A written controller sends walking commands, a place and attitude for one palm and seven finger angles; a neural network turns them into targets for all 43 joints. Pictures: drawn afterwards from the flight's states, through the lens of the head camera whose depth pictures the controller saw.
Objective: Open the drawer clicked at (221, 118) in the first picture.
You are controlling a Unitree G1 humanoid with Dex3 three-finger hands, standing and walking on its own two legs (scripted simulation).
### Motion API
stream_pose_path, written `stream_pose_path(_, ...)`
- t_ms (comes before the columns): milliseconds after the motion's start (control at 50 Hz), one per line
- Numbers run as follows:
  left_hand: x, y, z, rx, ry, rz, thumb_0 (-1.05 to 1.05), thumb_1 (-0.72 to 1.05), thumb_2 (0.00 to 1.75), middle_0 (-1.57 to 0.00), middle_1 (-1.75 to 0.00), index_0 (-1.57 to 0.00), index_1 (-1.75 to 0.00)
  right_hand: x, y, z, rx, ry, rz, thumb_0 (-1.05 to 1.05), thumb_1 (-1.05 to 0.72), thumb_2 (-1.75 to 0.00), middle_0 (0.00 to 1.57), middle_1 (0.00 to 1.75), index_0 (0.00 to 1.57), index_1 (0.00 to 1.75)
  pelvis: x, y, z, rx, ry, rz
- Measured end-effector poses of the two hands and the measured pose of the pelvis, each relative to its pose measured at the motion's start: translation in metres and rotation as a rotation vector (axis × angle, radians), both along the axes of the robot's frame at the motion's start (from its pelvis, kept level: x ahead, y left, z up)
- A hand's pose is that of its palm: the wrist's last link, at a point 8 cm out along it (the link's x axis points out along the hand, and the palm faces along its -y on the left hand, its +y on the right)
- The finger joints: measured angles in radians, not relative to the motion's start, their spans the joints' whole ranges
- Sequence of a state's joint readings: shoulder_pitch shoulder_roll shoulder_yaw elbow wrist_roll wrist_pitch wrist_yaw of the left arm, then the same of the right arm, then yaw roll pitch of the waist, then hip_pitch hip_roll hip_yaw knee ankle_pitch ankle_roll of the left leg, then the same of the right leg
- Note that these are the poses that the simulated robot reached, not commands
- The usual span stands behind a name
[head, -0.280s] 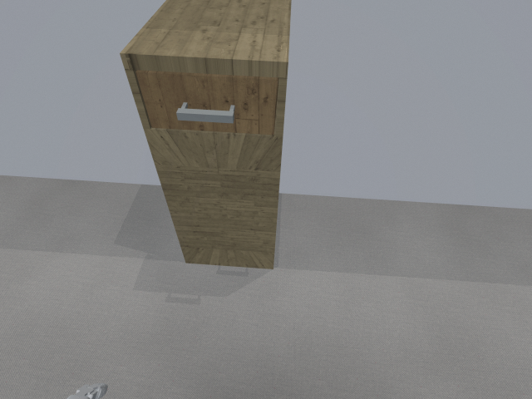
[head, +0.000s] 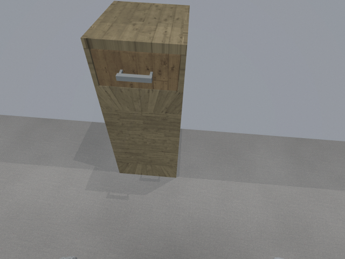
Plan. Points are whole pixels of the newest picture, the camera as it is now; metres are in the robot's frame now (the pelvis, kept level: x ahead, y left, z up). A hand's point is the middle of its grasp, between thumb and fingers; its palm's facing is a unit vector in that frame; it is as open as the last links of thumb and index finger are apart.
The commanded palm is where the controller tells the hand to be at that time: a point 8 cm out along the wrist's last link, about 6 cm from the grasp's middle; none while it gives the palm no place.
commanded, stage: stand and wait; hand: left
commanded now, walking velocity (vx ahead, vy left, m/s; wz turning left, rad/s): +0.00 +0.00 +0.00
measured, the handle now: (135, 75) +0.75 +0.20 +0.02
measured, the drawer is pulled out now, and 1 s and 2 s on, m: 0.00 0.00 0.00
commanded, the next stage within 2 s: look at it before walking up in 0.56 s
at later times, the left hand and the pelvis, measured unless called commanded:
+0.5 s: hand out of the picture +0.05 +0.23 -0.16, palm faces -0.02 -0.95 -0.32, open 7.4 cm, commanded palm none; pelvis -0.01 -0.01 +0.00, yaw +0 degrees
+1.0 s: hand out of the picture +0.05 +0.22 -0.16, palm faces -0.02 -0.95 -0.31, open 7.4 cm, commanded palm none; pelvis -0.01 -0.01 +0.01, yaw +0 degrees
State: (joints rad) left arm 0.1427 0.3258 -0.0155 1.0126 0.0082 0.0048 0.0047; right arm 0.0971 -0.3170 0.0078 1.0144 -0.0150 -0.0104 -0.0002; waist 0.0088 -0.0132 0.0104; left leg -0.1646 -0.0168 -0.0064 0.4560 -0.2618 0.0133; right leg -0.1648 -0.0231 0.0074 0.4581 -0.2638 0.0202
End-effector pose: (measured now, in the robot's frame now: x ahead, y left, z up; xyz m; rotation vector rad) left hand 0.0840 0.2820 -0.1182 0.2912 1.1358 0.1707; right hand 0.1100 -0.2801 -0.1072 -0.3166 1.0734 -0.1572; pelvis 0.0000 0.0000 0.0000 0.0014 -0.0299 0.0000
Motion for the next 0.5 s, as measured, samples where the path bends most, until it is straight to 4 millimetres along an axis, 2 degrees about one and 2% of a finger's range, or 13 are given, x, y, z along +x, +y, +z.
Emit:
stream_pose_path(260,-0.03,0.001,-0.003,0.009,0.086,0.027,0.0,0.9,0.9,-0.2,-0.3,-0.2,-0.3,-0.04,-0.011,-0.008,-0.008,0.114,-0.044,0.01,-0.91,-0.9,0.21,0.3,0.21,0.3,-0.005,-0.004,0.003,-0.001,-0.002,0.0)
stream_pose_path(500,-0.035,-0.004,-0.002,0.009,0.095,0.028,0.0,0.9,0.9,-0.2,-0.3,-0.2,-0.3,-0.061,-0.01,-0.012,0.01,0.157,-0.065,0.01,-0.91,-0.9,0.21,0.3,0.21,0.3,-0.009,-0.007,0.005,0.0,-0.007,-0.003)
